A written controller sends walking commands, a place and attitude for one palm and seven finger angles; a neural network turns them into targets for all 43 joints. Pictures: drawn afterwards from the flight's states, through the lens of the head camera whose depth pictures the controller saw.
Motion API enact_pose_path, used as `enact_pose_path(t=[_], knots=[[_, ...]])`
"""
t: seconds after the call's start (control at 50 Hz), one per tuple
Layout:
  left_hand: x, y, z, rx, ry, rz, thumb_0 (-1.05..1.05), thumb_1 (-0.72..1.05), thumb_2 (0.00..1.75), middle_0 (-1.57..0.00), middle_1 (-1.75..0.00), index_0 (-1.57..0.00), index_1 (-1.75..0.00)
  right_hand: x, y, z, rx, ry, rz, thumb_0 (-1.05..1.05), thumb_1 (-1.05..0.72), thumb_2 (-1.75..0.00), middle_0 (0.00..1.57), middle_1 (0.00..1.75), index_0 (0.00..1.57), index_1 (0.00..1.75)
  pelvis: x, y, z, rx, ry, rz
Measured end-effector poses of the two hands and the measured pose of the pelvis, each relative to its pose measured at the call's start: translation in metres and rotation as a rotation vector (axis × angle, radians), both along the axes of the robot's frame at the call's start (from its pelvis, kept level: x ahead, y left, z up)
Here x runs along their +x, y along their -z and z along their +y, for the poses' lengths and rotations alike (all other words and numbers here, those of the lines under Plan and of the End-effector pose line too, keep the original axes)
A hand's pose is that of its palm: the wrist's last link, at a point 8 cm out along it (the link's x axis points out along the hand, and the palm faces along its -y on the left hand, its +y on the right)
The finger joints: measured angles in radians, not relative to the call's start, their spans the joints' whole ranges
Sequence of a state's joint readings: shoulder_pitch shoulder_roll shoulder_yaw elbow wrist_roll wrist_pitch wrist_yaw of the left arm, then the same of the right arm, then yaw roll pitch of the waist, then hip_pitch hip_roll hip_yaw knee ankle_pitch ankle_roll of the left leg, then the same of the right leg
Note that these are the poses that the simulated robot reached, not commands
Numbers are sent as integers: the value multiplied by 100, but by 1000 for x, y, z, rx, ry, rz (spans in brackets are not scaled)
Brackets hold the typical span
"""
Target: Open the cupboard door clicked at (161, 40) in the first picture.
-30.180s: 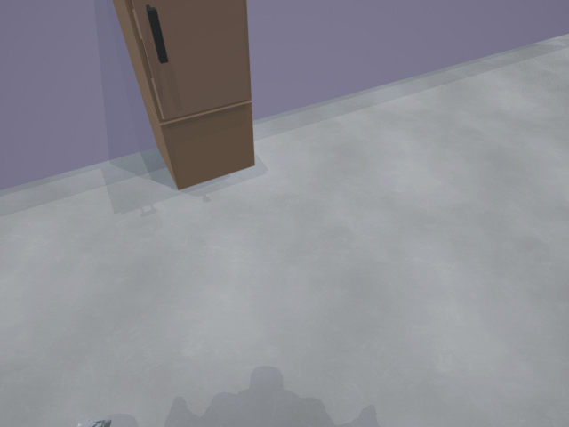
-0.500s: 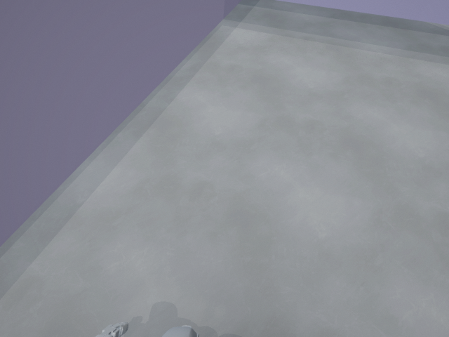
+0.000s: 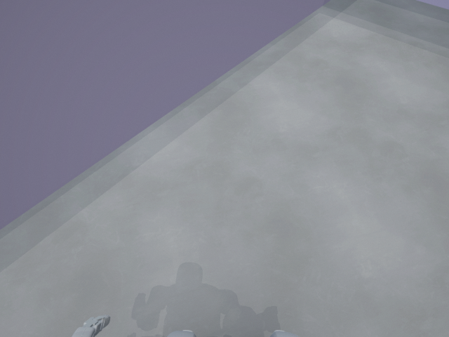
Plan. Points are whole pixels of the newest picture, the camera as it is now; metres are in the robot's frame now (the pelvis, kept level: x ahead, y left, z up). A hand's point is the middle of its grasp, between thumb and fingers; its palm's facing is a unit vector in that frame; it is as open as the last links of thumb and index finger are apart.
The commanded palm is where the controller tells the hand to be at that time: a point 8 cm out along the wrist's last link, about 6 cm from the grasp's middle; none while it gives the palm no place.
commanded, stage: turn to face it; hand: left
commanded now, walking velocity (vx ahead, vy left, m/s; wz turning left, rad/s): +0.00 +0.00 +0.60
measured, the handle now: out of the picture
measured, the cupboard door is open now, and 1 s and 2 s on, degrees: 42 42 42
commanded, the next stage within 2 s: none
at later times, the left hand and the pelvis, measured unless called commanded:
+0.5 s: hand out of the picture +0.05 +0.20 -0.16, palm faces +0.34 -0.90 -0.26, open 7.4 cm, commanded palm none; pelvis +0.03 -0.03 +0.00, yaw +19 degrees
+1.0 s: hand out of the picture -0.02 +0.15 -0.18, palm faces +0.62 -0.75 -0.23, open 7.4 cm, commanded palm none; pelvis +0.06 -0.05 -0.01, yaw +38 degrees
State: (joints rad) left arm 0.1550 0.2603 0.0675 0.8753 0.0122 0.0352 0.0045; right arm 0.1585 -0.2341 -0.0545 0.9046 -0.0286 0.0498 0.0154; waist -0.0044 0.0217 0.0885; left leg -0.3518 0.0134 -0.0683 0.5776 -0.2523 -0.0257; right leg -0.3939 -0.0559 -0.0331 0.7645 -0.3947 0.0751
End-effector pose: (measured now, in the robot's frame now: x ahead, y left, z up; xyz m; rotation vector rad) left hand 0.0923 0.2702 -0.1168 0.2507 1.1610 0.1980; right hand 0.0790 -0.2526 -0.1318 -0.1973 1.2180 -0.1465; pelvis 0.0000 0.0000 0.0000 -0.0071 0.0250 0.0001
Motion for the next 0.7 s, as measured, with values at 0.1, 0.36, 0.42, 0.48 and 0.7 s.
enact_pose_path(t=[0.1, 0.36, 0.42, 0.48, 0.7], knots=[[-13, -2, -20, 25, -51, -16, 0, 91, 90, -19, -30, -20, -30, 23, 13, -19, 21, -35, 20, 1, -90, -90, 20, 30, 20, 30, 8, 5, -19, 25, -71, -2], [-73, 32, -37, -93, -263, 91, 0, 90, 90, -20, -30, -21, -30, 116, -7, 8, -21, -265, -82, 1, -90, -90, 20, 29, 20, 30, 27, 9, -18, 34, -247, -4], [-76, 29, -32, -78, -311, 100, 0, 90, 90, -20, -30, -21, -30, 121, -11, 12, -30, -306, -80, 1, -90, -90, 20, 30, 20, 30, 29, 6, -23, 28, -284, -6], [-71, 18, -31, -59, -347, 65, 0, 91, 90, -20, -30, -20, -30, 123, -11, 10, -27, -339, -49, 1, -90, -90, 20, 30, 20, 30, 32, 1, -30, 18, -321, -4], [-79, -8, -62, 27, -454, -6, 0, 91, 90, -20, -30, -20, -30, 161, 8, -9, 14, -423, 18, 1, -90, -90, 20, 30, 20, 30, 53, 0, -63, 37, -468, -6]])
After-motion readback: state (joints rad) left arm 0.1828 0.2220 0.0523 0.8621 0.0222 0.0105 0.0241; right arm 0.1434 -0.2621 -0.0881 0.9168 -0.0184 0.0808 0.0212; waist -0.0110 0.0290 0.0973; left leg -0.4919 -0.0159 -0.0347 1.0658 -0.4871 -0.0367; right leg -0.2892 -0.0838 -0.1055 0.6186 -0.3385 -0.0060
